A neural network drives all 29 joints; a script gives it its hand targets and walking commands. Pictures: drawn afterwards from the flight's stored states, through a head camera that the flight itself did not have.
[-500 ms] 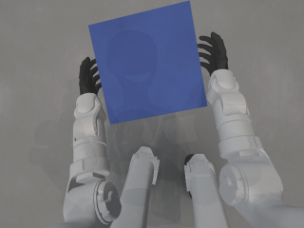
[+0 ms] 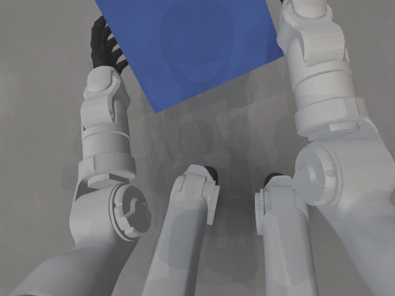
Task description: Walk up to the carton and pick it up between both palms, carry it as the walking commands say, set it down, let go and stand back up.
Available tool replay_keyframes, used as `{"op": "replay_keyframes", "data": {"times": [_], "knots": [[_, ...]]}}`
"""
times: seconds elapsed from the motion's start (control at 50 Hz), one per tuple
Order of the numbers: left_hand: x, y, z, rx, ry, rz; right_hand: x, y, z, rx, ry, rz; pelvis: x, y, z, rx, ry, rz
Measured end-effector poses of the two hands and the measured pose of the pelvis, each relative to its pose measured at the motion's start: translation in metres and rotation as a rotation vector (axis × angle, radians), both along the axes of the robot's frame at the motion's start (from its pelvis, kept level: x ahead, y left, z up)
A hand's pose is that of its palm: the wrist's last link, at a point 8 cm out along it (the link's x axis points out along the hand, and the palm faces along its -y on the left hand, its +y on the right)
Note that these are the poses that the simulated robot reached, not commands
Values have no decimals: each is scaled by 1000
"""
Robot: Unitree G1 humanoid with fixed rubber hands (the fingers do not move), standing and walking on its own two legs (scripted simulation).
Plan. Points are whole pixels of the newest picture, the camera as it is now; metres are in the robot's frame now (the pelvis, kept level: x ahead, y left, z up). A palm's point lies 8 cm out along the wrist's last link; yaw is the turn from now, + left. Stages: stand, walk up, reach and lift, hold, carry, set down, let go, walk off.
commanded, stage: set down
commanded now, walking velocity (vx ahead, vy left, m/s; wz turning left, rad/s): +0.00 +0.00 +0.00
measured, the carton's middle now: (199, 20) +0.59 +0.10 -0.20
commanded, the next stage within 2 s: none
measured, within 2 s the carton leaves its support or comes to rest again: rests again in 1.36 s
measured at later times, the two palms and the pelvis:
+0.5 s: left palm (125, 59) +0.52 +0.25 -0.19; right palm (281, 35) +0.57 -0.06 -0.22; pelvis +0.01 +0.00 -0.04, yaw +3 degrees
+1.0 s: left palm (133, 54) +0.53 +0.25 -0.22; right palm (286, 26) +0.59 -0.07 -0.23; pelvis +0.02 -0.01 -0.07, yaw +1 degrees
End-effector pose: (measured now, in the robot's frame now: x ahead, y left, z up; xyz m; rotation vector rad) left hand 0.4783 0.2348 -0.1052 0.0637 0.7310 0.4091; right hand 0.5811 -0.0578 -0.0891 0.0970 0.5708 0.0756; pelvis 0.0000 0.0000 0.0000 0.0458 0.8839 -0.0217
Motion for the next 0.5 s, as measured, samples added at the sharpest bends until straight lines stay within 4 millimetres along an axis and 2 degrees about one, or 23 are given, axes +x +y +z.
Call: {"op": "replay_keyframes", "data": {"times": [0.04, 0.08, 0.12, 0.18, 0.22, 0.26, 0.32, 0.38, 0.44, 0.5], "knots": [[-8, 12, -11, -42, 32, 32, 3, 16, -3, -38, 15, 44, 1, -2, -5, 23, 2, 1], [-13, 12, -30, -114, 69, 43, 1, 18, -10, -126, 51, 75, 4, -5, -8, 34, 4, 9], [-11, -2, -53, -199, 93, 17, -2, 3, -20, -236, 82, 65, 9, -10, -9, 27, 9, 21], [0, -37, -84, -301, 105, -41, -4, -34, -35, -364, 122, 8, 14, -13, -10, -9, 21, 35], [13, -53, -94, -293, 85, -82, -1, -55, -46, -377, 134, -24, 16, -13, -12, -40, 30, 34], [28, -57, -94, -221, 41, -103, 3, -64, -58, -335, 122, -38, 16, -10, -14, -60, 11, 24], [46, -40, -84, -44, 10, -106, 3, -55, -90, -170, 125, -45, 14, -3, -18, -61, -12, 5], [54, -11, -71, 86, 7, -101, -11, -30, -130, -44, 176, -19, 14, 1, -23, -27, -50, -9], [46, 6, -73, 61, 23, -68, -15, -10, -139, 2, 129, -23, 14, 1, -32, 14, -100, -3], [38, 13, -85, -29, -22, 18, -13, -3, -134, -95, 100, 18, 12, -4, -44, 36, -136, 11]]}}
